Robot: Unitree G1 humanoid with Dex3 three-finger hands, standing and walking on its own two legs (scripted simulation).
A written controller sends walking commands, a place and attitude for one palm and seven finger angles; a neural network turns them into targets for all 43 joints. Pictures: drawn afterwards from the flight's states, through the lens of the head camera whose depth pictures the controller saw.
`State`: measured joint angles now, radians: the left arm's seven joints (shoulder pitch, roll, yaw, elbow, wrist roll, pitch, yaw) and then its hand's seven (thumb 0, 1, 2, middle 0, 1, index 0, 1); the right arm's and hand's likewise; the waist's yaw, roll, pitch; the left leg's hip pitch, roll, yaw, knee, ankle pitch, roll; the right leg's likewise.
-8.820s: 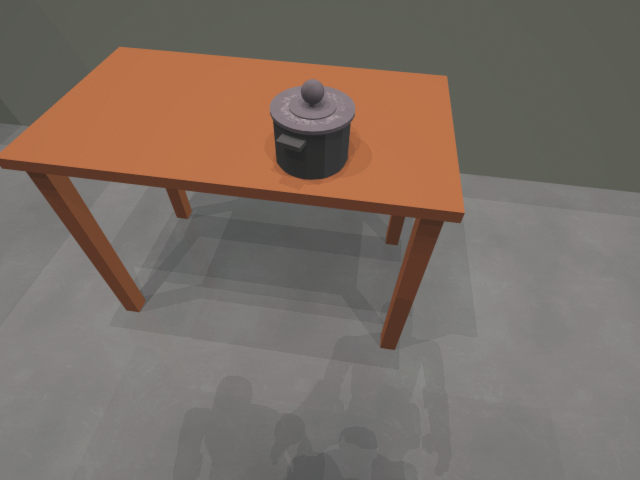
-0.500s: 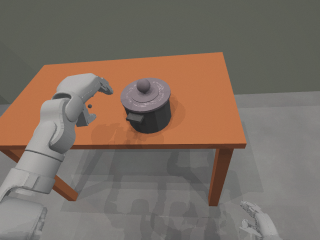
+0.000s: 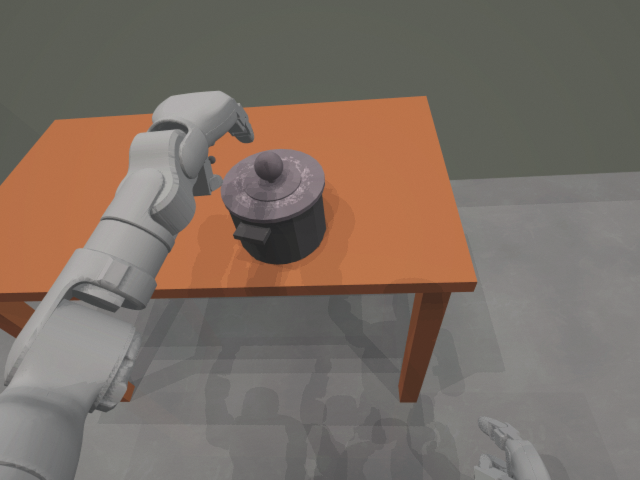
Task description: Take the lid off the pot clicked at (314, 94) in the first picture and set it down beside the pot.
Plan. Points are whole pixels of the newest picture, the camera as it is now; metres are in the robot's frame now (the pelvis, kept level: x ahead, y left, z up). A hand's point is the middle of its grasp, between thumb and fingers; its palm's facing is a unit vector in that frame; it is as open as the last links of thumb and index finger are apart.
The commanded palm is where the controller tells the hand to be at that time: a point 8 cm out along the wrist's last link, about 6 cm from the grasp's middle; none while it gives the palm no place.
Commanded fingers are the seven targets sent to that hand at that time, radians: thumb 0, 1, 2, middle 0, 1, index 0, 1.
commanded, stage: move the open hand above the knob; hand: left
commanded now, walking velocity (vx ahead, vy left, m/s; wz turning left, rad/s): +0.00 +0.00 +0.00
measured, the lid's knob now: (268, 166) +0.55 +0.09 +0.09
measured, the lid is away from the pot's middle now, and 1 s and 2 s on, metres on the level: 0.00 0.00 0.00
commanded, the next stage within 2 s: lower the open fingers around the knob in 1.30 s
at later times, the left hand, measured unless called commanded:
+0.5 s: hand (256, 142) +0.51 +0.09 +0.17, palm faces -0.28 -0.02 -0.96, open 10.0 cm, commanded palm +0.51 +0.10 +0.23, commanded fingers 0.00 -0.32 1.50 -0.85 -0.08 -0.85 -0.08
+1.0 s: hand (238, 139) +0.51 +0.11 +0.17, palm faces -0.26 -0.03 -0.96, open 10.0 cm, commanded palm +0.50 +0.10 +0.23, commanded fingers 0.00 -0.32 1.50 -0.85 -0.08 -0.85 -0.08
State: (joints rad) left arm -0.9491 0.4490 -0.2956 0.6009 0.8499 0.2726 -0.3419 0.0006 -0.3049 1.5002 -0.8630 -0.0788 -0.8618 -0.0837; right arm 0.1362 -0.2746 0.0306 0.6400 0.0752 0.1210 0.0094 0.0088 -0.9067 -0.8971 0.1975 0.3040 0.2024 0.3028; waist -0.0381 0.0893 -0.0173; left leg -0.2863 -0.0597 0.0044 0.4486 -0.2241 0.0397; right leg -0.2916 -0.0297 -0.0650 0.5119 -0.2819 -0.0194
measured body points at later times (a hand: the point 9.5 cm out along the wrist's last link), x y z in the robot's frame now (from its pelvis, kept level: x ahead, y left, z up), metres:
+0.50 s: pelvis +0.01 +0.01 +0.00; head +0.06 -0.03 +0.45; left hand +0.52 +0.08 +0.22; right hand +0.06 -0.25 -0.15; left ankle +0.00 +0.10 -0.74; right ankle -0.01 -0.10 -0.74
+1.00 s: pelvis +0.01 +0.01 +0.00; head +0.06 -0.01 +0.45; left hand +0.52 +0.11 +0.23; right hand +0.09 -0.25 -0.14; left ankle +0.00 +0.10 -0.74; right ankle -0.01 -0.10 -0.74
